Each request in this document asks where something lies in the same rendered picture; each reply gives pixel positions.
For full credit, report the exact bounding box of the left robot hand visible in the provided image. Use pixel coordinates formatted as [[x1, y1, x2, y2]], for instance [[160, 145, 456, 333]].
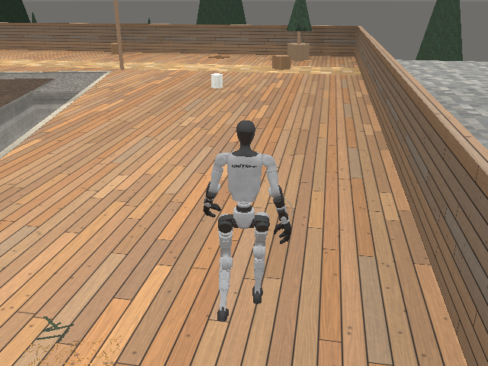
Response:
[[203, 204, 221, 217]]

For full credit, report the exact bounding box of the humanoid robot head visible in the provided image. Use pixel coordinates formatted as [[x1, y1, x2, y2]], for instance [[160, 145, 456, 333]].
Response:
[[232, 120, 258, 157]]

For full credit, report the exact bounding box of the robot left upper arm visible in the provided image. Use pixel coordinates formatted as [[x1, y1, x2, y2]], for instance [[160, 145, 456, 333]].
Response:
[[208, 152, 230, 193]]

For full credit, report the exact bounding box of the right robot hand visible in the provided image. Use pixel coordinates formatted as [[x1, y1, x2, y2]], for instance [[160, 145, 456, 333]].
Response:
[[274, 222, 291, 244]]

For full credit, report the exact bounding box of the left robot forearm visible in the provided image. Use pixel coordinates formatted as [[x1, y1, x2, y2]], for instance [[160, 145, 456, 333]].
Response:
[[204, 182, 217, 207]]

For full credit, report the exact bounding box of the right robot forearm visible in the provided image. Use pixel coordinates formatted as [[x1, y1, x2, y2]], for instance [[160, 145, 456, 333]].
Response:
[[273, 185, 290, 224]]

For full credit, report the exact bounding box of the left robot foot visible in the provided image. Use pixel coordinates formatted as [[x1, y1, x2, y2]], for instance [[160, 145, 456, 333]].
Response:
[[217, 307, 229, 322]]

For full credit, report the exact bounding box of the robot right upper arm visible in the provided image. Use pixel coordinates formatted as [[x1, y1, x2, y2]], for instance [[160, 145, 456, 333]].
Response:
[[261, 154, 281, 197]]

